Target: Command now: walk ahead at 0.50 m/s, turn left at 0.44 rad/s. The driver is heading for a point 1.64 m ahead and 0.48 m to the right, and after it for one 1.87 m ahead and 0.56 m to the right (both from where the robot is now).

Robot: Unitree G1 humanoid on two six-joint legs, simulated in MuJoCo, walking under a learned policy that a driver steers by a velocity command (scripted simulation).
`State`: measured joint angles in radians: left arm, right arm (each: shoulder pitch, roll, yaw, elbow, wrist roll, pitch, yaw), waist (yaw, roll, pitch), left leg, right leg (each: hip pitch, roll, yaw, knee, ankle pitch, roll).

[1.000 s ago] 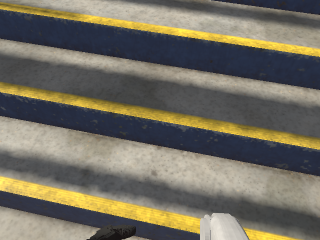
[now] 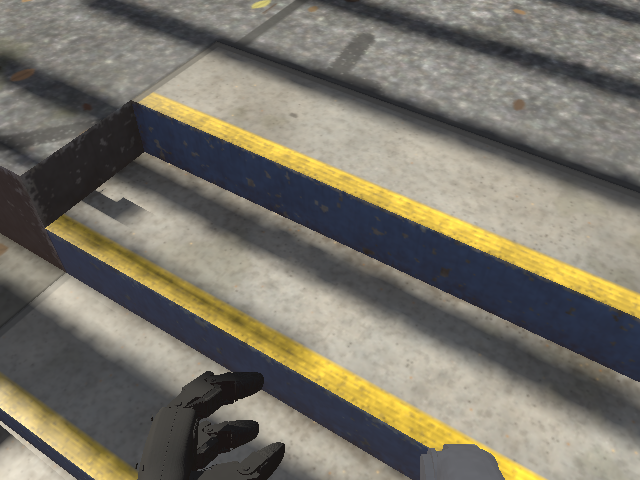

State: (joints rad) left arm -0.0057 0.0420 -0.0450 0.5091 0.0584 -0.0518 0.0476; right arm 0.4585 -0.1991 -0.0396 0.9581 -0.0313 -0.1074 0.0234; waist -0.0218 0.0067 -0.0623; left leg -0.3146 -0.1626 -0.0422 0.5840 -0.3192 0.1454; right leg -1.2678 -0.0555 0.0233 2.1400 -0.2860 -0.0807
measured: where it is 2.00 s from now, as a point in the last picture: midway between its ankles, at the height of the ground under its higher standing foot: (375, 74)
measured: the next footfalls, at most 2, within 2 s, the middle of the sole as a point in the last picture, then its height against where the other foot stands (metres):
right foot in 0.22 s outside the picture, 0.15 m higher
left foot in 0.68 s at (242, 451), level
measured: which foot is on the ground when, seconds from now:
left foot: down 0.00-0.24, up 0.26-0.66, down 0.68-1.00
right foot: up 0.00-0.20, down 0.22-0.84, up 0.86-1.00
